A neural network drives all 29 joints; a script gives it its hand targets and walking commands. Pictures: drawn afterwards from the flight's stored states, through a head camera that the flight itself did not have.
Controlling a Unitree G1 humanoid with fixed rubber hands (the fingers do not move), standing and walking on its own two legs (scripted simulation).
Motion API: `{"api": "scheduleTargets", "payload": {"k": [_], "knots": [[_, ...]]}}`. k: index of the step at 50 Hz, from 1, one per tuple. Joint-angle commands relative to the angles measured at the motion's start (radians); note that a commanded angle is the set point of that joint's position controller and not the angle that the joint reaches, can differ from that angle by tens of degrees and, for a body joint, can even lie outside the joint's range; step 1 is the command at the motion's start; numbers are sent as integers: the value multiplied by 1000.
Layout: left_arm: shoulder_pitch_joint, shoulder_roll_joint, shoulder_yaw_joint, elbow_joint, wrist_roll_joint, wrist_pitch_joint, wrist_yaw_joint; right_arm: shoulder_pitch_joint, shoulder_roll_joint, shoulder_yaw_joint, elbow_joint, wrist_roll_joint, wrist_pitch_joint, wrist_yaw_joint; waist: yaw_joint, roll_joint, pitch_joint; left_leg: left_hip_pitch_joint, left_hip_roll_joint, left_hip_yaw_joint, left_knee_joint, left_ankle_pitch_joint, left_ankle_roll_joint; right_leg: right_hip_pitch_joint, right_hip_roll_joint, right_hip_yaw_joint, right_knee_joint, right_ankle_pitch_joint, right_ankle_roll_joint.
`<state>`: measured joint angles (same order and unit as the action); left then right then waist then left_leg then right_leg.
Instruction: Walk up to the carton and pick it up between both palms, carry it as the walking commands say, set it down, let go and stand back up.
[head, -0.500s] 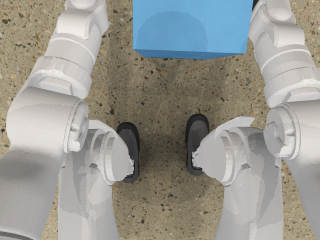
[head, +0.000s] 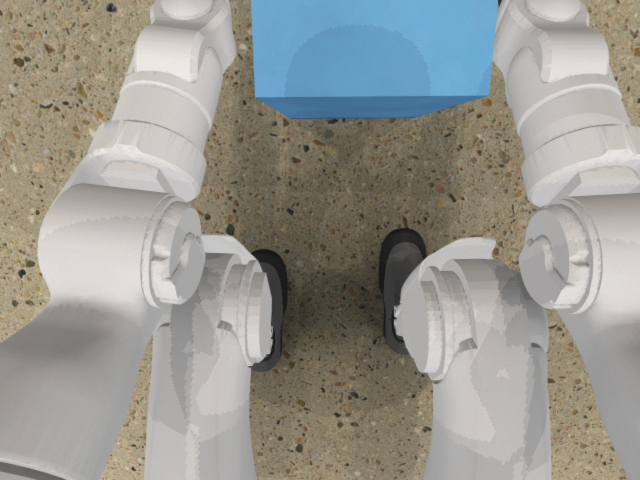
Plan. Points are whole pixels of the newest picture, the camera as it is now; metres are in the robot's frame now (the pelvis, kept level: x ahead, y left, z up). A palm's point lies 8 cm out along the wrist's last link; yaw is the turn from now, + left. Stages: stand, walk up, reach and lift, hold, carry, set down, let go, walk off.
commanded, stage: reach and lift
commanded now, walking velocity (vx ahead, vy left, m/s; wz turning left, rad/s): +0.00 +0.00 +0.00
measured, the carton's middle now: out of the picture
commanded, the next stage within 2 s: none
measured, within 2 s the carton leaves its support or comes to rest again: leaves its support in 0.40 s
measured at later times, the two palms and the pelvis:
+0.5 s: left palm out of the picture +0.55 +0.10 -0.14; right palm out of the picture +0.55 -0.16 -0.14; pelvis +0.01 +0.00 +0.00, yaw +1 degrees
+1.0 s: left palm out of the picture +0.55 +0.10 -0.08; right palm out of the picture +0.54 -0.16 -0.08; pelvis +0.01 +0.00 +0.04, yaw +2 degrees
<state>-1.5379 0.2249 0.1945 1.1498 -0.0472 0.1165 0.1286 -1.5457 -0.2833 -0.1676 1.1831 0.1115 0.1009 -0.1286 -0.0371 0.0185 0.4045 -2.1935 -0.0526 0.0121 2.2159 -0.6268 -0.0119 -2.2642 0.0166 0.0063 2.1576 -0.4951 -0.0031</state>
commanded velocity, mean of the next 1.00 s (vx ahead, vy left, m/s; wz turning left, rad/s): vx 0.00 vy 0.00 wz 0.00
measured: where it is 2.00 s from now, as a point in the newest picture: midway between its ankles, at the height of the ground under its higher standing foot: (333, 320)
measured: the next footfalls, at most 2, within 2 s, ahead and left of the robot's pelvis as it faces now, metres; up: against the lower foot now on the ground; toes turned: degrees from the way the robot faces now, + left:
none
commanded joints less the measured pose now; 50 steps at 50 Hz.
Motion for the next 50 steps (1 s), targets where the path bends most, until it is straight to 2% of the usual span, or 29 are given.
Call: {"api": "scheduleTargets", "payload": {"k": [1,6,8,14,21,25,27,38,44,50], "knots": [[-475,-925,-180,-191,-8,21,-278,-481,965,176,-205,-15,35,287,18,-22,-1123,352,-105,46,-176,252,17,652,114,-29,-110,243,6],[-465,-957,-209,-244,9,55,-289,-437,1003,168,-225,-13,68,320,14,20,-1109,384,-102,45,-169,238,17,590,102,-35,-94,208,2],[-434,-989,-216,-249,11,63,-291,-437,1010,169,-238,-4,71,329,3,38,-1112,407,-104,41,-168,253,18,562,101,-41,-89,208,1],[-427,-1062,-236,-300,-1,74,-286,-444,1038,196,-300,13,78,346,-23,35,-1221,469,-115,28,-164,337,20,572,98,-56,-80,280,-4],[-516,-1118,-330,-430,-69,76,-256,-488,1089,256,-426,50,90,326,-52,29,-1544,587,-127,28,-168,477,8,707,107,-74,-85,443,7],[-548,-1130,-359,-462,-73,88,-242,-515,1103,266,-482,34,104,312,-63,45,-1623,571,-133,31,-189,431,9,747,110,-75,-103,430,13],[-522,-1135,-349,-419,-46,96,-240,-488,1120,263,-476,4,119,306,-74,29,-1582,577,-133,33,-212,422,3,705,110,-84,-138,410,20],[-465,-1145,-236,-344,51,144,-264,-488,1145,207,-461,-93,166,292,-55,-4,-1479,449,-141,57,-296,268,10,732,122,-77,-236,276,26],[-444,-1152,-216,-355,78,160,-270,-469,1177,210,-468,-106,185,294,-35,-15,-1529,460,-138,60,-318,293,12,771,127,-74,-255,304,30],[-441,-1174,-269,-428,58,167,-264,-454,1211,258,-524,-88,197,287,-25,-19,-1653,523,-138,57,-329,365,5,841,134,-72,-262,380,35]]}}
